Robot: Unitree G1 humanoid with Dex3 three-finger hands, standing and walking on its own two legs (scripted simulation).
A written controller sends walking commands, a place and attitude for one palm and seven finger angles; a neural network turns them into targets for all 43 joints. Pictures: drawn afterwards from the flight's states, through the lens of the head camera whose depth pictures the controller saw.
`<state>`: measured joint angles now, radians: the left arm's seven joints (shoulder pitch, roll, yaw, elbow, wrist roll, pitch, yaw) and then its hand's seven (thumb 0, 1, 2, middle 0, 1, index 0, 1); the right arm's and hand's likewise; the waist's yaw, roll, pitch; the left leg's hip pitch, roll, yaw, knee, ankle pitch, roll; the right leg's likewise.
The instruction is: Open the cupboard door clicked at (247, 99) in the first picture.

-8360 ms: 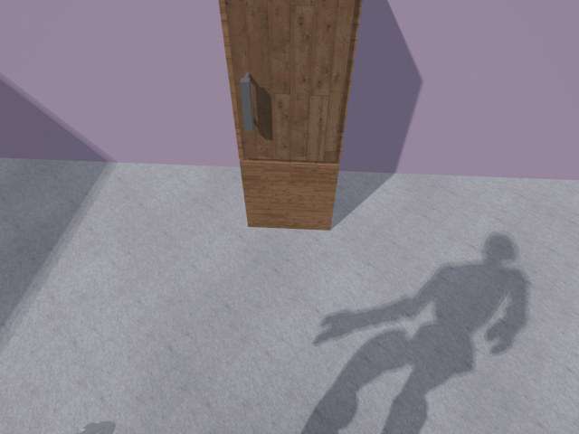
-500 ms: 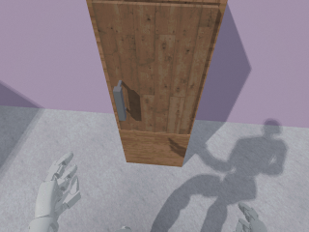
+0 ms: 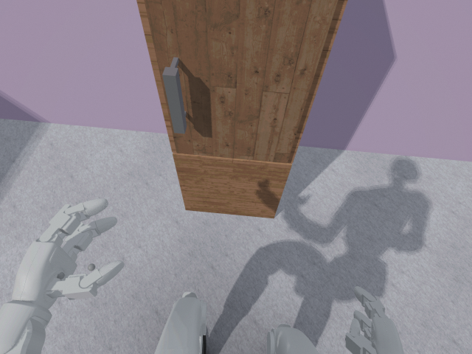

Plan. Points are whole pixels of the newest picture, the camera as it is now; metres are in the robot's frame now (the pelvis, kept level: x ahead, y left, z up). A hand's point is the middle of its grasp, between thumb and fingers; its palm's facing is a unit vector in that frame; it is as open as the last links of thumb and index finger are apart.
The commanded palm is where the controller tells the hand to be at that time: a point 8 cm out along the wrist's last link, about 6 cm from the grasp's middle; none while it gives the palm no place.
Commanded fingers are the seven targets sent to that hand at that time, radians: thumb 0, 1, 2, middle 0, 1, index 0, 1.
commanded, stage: raise the hand with hooked fingers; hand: left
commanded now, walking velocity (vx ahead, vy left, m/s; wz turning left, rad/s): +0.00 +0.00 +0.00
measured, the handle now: (177, 97) +0.63 +0.18 +0.02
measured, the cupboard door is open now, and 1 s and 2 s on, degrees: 0 0 0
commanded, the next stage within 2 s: move the hooked fingers beside the handle in 1.38 s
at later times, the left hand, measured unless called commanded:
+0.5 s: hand (61, 257) +0.24 +0.28 +0.04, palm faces -0.01 -1.00 -0.06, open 13.3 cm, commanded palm +0.23 +0.33 +0.05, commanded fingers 0.00 -0.50 0.30 -0.30 -1.20 -0.30 -1.20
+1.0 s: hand (64, 229) +0.29 +0.30 +0.04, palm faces -0.03 -1.00 -0.06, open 14.0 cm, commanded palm +0.27 +0.34 +0.05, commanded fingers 0.00 -0.50 0.30 -0.30 -1.20 -0.30 -1.20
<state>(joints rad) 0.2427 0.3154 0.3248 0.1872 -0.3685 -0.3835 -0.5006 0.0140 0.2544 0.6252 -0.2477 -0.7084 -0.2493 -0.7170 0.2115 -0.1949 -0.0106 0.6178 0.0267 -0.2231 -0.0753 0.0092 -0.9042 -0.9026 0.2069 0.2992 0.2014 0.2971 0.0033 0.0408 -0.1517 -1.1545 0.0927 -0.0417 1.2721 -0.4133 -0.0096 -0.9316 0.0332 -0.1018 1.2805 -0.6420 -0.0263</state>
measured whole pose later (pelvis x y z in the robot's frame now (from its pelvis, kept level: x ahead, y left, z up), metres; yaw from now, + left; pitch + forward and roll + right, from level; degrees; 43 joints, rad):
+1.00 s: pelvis +0.00 +0.02 +0.00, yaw -1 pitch +19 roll -5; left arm 0.04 0.43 0.44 0.37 -0.37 -0.35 -0.55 -0.01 -0.50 0.30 -0.30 -1.20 -0.30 -1.20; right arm 0.27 -0.28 0.01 0.55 0.03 -0.19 -0.06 0.01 -0.90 -0.90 0.21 0.30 0.20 0.30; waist -0.02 0.04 -0.16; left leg -1.20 0.08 -0.03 1.27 -0.42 0.02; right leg -0.97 0.02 -0.08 1.26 -0.63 0.00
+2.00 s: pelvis +0.01 +0.02 +0.00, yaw -1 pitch +21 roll -4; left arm -0.31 0.43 0.40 0.64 -0.26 -0.37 -0.46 -0.01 -0.50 0.30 -0.30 -1.20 -0.30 -1.20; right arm 0.28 -0.27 0.01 0.59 0.02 -0.10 -0.05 0.01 -0.90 -0.90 0.21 0.30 0.20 0.30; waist -0.05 0.03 -0.17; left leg -1.24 0.09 -0.01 1.28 -0.42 0.02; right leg -1.02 0.03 -0.07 1.29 -0.64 0.00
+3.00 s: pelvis +0.00 +0.02 -0.05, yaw -5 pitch +30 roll -7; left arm -1.02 0.73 0.51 1.20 -0.06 -0.35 -0.39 -0.01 -0.50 0.30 -0.30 -1.20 -0.30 -1.20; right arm 0.33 -0.28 0.06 0.62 -0.02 0.05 -0.02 0.00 -0.91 -0.90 0.21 0.30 0.20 0.30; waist -0.19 0.04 -0.14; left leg -1.54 0.12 -0.04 1.45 -0.46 0.02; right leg -1.31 0.07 -0.08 1.44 -0.66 0.00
